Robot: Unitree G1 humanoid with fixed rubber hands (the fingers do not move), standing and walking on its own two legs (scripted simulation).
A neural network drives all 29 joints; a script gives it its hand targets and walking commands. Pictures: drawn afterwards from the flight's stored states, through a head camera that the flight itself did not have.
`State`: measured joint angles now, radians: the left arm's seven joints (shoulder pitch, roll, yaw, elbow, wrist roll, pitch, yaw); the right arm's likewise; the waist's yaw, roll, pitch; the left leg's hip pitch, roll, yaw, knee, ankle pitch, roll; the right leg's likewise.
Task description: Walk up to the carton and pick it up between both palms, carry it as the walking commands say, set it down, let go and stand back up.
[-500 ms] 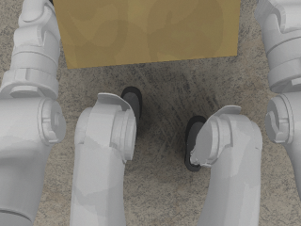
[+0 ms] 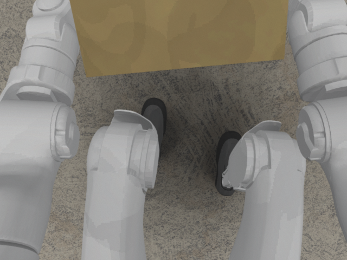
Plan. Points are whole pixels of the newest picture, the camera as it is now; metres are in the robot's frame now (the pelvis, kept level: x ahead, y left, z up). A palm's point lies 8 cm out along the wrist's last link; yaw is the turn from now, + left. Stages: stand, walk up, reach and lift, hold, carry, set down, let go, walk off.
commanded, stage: reach and lift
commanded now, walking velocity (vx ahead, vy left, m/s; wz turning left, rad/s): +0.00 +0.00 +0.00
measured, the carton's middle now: (178, 8) +0.51 +0.08 -0.24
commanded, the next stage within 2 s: none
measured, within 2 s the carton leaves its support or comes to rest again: leaves its support in 0.76 s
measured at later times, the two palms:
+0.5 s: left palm out of the picture +0.51 +0.26 -0.18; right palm out of the picture +0.57 -0.10 -0.17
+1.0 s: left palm out of the picture +0.51 +0.26 -0.15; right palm out of the picture +0.58 -0.10 -0.12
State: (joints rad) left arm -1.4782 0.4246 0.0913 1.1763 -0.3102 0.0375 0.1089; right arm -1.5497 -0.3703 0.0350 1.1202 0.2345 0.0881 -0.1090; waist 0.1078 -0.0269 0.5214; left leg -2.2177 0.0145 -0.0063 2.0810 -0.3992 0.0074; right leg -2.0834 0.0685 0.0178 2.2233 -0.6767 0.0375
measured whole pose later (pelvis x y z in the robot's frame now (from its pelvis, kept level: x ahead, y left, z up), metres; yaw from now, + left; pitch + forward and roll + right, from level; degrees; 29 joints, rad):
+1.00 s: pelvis -0.01 +0.00 +0.01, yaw -1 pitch +29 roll +0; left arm -1.43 0.41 0.19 0.94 -0.19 0.24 0.12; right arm -1.55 -0.34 -0.14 0.99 0.19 0.25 -0.08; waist 0.11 -0.10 0.52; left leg -2.15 0.00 -0.04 2.05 -0.41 -0.03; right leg -2.04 0.11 0.01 2.17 -0.64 0.03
